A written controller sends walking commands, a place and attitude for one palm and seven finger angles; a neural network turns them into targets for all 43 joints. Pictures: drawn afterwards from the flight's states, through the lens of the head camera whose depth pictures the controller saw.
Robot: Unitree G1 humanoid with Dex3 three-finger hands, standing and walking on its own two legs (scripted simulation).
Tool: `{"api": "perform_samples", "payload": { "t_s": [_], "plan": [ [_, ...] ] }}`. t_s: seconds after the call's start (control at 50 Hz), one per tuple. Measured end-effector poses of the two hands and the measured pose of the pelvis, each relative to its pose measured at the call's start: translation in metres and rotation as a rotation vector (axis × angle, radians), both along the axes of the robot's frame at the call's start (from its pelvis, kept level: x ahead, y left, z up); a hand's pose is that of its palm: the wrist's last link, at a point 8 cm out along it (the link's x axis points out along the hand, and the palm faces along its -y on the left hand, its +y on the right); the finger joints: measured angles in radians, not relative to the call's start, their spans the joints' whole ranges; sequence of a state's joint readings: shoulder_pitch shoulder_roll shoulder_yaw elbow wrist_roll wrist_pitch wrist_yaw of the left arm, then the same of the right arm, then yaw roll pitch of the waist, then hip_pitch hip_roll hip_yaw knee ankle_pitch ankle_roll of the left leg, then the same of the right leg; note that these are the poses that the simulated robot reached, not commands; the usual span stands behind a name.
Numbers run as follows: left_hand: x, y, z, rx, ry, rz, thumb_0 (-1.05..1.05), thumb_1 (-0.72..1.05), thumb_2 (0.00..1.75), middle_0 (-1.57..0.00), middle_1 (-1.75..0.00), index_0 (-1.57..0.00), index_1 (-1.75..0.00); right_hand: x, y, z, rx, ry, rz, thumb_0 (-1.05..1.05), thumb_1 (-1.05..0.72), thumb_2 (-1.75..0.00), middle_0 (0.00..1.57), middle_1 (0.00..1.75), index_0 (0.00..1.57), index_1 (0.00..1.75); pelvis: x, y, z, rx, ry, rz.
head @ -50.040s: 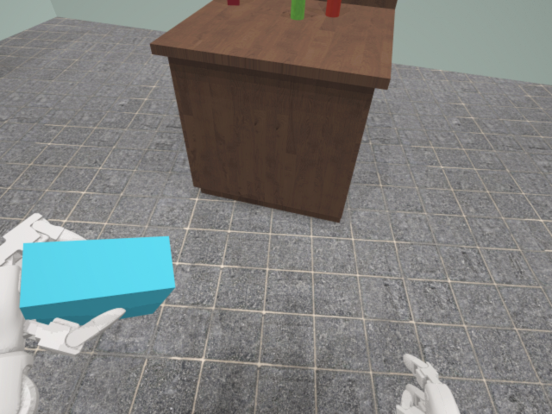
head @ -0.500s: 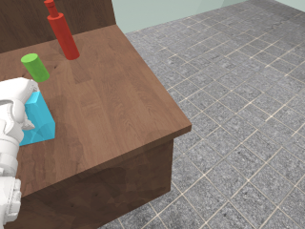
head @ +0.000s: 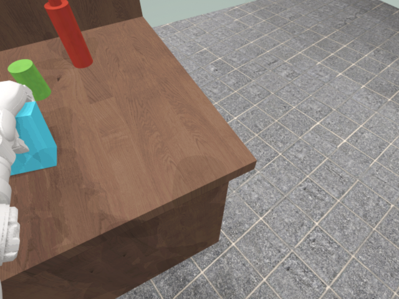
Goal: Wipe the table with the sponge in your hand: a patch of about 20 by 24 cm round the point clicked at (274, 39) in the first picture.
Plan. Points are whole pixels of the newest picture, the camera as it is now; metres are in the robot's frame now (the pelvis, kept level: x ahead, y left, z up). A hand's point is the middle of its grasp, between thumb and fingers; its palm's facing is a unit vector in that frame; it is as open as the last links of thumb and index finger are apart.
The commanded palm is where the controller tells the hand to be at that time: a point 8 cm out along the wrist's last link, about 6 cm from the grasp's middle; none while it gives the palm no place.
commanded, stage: slide back across to the first lane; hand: left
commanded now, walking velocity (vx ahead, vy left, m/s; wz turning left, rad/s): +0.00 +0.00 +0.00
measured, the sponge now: (17, 149) +0.39 +0.39 +0.07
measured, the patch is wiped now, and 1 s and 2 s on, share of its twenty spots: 1.00 1.00 1.00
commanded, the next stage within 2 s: wipe back along the first lane in 0.70 s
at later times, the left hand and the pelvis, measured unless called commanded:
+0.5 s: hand out of the picture +0.42 +0.40 +0.13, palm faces -0.06 +0.00 -1.00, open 9.9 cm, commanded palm +0.39 +0.42 +0.18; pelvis +0.03 +0.02 +0.01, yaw -1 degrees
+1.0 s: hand out of the picture +0.39 +0.44 +0.13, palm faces -0.09 +0.04 -1.00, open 9.9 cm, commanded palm +0.36 +0.43 +0.17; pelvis +0.04 +0.03 +0.01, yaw +0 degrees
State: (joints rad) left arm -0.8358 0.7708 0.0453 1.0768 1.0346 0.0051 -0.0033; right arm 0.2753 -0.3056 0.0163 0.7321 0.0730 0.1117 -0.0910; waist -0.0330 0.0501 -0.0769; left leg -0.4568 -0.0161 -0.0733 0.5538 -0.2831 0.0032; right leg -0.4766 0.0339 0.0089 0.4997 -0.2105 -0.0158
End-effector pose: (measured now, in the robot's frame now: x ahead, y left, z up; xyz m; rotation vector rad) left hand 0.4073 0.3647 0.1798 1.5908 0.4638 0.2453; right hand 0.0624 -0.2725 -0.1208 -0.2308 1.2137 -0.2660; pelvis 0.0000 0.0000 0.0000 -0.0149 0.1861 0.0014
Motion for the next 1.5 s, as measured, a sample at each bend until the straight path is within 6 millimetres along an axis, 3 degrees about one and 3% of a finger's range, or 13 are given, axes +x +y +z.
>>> {"api": "perform_samples", "payload": {
  "t_s": [0.14,0.28,0.64,0.84,1.02,1.22,1.4,1.5],
  "plan": [
    [0.013,0.007,0.0,0.002,0.003,-0.017,0.01,-0.6,1.16,-0.8,-1.29,-0.84,-1.34,-0.01,0.009,-0.001,0.002,0.04,-0.024,0.0,-0.9,-0.9,0.2,0.3,0.2,0.3,0.006,0.009,0.0,-0.003,0.016,-0.009],
    [0.009,0.016,0.0,-0.03,-0.047,-0.028,0.01,-0.6,1.16,-0.79,-1.3,-0.83,-1.35,-0.008,0.02,-0.002,0.025,0.058,-0.039,0.0,-0.9,-0.9,0.2,0.3,0.2,0.3,0.016,0.016,0.002,-0.007,0.001,-0.018],
    [-0.006,0.046,0.007,-0.027,-0.069,0.054,0.0,-0.55,1.14,-0.73,-1.36,-0.77,-1.41,0.069,0.03,0.012,0.03,-0.064,0.05,0.0,-0.9,-0.9,0.2,0.3,0.2,0.3,0.032,0.023,0.007,-0.007,-0.039,-0.009],
    [-0.019,0.066,0.008,-0.004,-0.042,0.065,-0.01,-0.54,1.13,-0.72,-1.36,-0.76,-1.42,0.085,0.027,0.013,0.014,-0.053,0.076,0.0,-0.9,-0.9,0.2,0.3,0.2,0.3,0.039,0.024,0.007,-0.012,-0.03,0.002],
    [-0.028,0.059,0.004,0.03,-0.063,0.032,-0.01,-0.51,1.11,-0.7,-1.38,-0.74,-1.43,0.082,0.03,0.008,0.031,-0.033,0.076,0.0,-0.9,-0.9,0.2,0.3,0.2,0.3,0.041,0.026,0.006,-0.013,-0.029,0.006],
    [-0.054,0.053,0.001,-0.021,-0.111,0.073,-0.02,-0.49,1.1,-0.68,-1.39,-0.72,-1.45,0.093,0.044,0.007,0.064,-0.084,0.111,0.0,-0.9,-0.9,0.2,0.3,0.2,0.3,0.036,0.028,0.006,-0.008,-0.061,0.009],
    [-0.053,0.047,0.001,0.016,-0.084,0.065,-0.02,-0.48,1.1,-0.68,-1.4,-0.71,-1.46,0.104,0.046,0.016,0.054,-0.148,0.139,0.0,-0.9,-0.9,0.2,0.3,0.2,0.3,0.031,0.026,0.007,-0.008,-0.073,0.007],
    [-0.063,0.044,0.001,0.006,-0.11,0.046,-0.03,-0.48,1.1,-0.67,-1.4,-0.71,-1.46,0.105,0.044,0.017,0.057,-0.169,0.13,0.0,-0.9,-0.9,0.2,0.3,0.2,0.3,0.033,0.027,0.006,-0.009,-0.077,-0.001]
  ]
}}
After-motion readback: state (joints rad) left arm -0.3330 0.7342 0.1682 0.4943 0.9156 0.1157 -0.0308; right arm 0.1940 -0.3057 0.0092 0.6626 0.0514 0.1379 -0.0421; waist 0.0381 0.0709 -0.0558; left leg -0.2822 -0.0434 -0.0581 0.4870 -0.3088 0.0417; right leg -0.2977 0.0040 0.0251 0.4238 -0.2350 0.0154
